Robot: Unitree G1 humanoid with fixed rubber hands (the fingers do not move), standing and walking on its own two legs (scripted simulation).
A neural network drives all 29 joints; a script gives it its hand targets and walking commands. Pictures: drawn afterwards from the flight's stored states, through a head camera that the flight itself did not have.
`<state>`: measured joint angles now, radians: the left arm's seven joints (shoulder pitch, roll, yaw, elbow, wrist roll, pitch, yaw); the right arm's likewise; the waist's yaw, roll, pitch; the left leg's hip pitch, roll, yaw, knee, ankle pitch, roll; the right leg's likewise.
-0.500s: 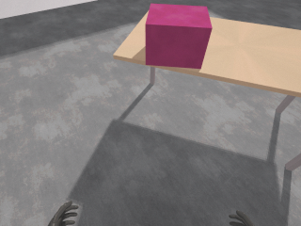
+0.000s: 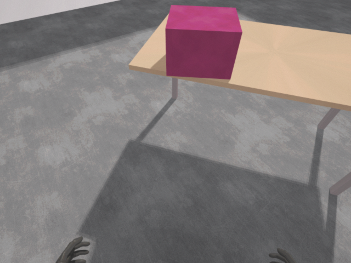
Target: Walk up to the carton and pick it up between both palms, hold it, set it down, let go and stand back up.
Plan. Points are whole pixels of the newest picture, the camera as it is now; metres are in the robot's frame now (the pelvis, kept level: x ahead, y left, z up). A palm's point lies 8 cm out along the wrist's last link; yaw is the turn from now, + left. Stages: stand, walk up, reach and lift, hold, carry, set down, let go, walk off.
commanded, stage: stand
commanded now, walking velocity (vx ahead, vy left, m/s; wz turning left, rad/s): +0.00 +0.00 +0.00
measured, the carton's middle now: (200, 42) +0.94 -0.09 +0.02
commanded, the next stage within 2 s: walk up in 0.32 s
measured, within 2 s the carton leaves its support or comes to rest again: neither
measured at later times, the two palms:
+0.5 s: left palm out of the picture +0.11 +0.26 -0.10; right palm out of the picture +0.08 -0.27 -0.10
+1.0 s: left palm (79, 233) +0.19 +0.24 -0.09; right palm (306, 254) +0.16 -0.32 -0.12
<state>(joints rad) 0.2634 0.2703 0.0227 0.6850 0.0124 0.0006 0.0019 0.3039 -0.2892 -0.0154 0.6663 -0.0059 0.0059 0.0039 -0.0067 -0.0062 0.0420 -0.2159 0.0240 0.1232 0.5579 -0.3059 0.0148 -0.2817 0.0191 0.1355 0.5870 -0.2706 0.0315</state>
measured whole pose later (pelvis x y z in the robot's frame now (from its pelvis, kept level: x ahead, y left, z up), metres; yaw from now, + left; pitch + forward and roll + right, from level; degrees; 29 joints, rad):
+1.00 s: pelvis +0.12 -0.03 -0.01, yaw -12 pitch -4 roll -1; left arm 0.47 0.26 0.06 0.67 0.06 -0.05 0.03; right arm 0.31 -0.35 -0.04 0.67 -0.05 0.03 0.05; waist 0.03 0.11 0.08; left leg -0.55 0.10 0.03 1.17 -0.37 -0.02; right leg -0.25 0.03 0.02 0.65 -0.32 -0.02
